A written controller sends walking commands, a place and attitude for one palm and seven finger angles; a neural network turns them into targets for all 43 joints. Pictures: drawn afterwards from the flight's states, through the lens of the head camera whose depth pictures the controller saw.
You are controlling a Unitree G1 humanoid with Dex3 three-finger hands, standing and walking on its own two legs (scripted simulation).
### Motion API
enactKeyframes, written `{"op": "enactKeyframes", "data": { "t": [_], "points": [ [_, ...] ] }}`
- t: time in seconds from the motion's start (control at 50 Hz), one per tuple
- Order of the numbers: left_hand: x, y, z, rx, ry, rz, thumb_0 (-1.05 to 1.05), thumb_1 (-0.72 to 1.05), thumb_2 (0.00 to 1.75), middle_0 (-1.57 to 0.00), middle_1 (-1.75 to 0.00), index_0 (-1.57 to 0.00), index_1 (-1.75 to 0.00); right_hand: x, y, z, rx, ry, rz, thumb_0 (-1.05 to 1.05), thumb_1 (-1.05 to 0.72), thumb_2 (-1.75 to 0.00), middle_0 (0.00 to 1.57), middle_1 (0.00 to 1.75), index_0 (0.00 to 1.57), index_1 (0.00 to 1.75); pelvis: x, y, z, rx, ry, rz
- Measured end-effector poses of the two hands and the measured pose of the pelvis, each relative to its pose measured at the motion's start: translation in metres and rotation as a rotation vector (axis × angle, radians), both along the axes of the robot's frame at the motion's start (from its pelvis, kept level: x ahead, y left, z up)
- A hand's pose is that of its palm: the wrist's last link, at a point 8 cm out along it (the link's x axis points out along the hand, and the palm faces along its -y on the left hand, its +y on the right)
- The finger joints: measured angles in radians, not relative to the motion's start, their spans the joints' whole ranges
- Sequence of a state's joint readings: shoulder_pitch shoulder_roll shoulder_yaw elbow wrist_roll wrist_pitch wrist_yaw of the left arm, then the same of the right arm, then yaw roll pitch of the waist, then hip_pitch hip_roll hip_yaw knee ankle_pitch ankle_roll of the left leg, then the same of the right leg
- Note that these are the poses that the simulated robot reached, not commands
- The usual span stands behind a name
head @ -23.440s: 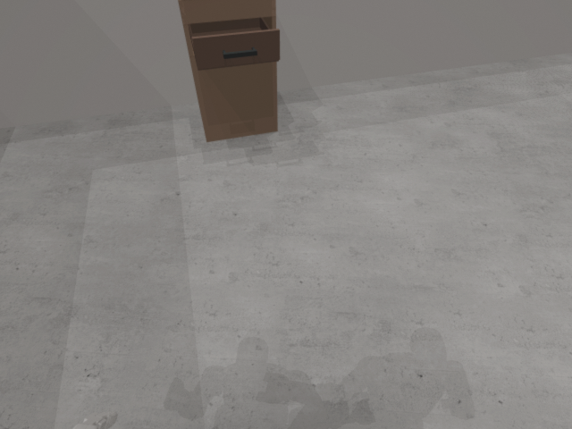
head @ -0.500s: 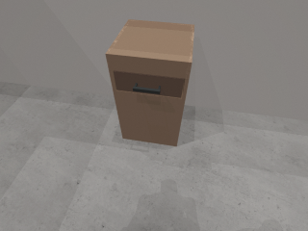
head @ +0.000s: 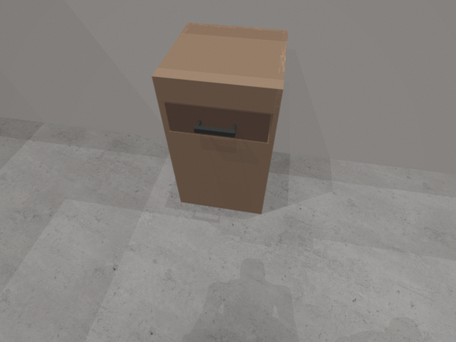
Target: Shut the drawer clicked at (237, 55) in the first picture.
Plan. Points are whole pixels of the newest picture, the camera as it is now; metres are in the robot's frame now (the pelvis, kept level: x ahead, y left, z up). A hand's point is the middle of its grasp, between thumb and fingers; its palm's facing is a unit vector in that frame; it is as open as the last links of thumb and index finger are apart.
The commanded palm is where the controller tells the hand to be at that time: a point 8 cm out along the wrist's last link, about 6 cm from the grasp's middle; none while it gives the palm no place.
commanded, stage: look to check the result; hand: left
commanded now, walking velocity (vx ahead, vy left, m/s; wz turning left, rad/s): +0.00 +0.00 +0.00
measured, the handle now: (215, 128) +0.84 +0.09 -0.19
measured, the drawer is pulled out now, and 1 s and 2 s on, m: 0.00 0.00 0.00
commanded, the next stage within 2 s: stand and wait in 0.18 s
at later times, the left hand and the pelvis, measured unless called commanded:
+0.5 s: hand out of the picture +0.00 +0.15 -0.17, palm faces +0.05 -0.98 -0.19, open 7.3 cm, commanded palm none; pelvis +0.01 -0.01 +0.00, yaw +0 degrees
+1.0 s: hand out of the picture +0.01 +0.15 -0.17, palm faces +0.05 -0.98 -0.19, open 7.3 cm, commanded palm none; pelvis +0.02 -0.01 +0.00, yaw +0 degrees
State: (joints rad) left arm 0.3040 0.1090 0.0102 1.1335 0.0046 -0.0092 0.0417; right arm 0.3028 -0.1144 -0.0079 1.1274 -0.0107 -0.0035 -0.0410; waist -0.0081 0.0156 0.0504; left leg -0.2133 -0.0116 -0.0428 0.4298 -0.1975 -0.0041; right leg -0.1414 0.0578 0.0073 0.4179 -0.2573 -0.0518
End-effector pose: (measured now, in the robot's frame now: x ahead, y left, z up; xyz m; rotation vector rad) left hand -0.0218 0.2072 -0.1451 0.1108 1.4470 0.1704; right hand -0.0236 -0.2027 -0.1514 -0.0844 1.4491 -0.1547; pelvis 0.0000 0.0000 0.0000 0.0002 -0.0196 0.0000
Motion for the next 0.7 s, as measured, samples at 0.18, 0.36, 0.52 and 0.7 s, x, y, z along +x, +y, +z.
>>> {"op": "enactKeyframes", "data": {
  "t": [0.18, 0.36, 0.52, 0.7],
  "points": [
    [0.008, -0.004, 0.0, 0.001, -0.012, 0.002, 0.0, 0.91, 0.9, -0.19, -0.3, -0.2, -0.3, 0.01, -0.005, 0.0, -0.006, -0.01, 0.004, 0.0, -0.91, -0.9, 0.2, 0.3, 0.2, 0.3, 0.005, -0.004, 0.0, 0.002, -0.001, 0.0],
    [0.016, -0.004, 0.001, 0.008, -0.022, 0.0, 0.0, 0.91, 0.9, -0.19, -0.3, -0.2, -0.3, 0.015, -0.01, 0.0, -0.01, -0.013, 0.004, 0.0, -0.91, -0.9, 0.19, 0.3, 0.2, 0.3, 0.01, -0.007, 0.0, 0.003, -0.001, 0.0],
    [0.02, -0.004, 0.001, 0.014, -0.024, -0.002, 0.0, 0.91, 0.9, -0.19, -0.3, -0.2, -0.3, 0.016, -0.013, 0.001, -0.011, -0.007, 0.002, 0.0, -0.91, -0.9, 0.19, 0.3, 0.2, 0.3, 0.013, -0.009, 0.0, 0.003, 0.0, 0.0],
    [0.023, -0.005, 0.001, 0.015, -0.021, -0.003, 0.0, 0.91, 0.9, -0.19, -0.3, -0.2, -0.3, 0.018, -0.015, 0.001, -0.014, -0.005, 0.0, 0.0, -0.91, -0.9, 0.2, 0.3, 0.2, 0.3, 0.016, -0.01, 0.0, 0.004, 0.0, -0.002]
  ]
}}
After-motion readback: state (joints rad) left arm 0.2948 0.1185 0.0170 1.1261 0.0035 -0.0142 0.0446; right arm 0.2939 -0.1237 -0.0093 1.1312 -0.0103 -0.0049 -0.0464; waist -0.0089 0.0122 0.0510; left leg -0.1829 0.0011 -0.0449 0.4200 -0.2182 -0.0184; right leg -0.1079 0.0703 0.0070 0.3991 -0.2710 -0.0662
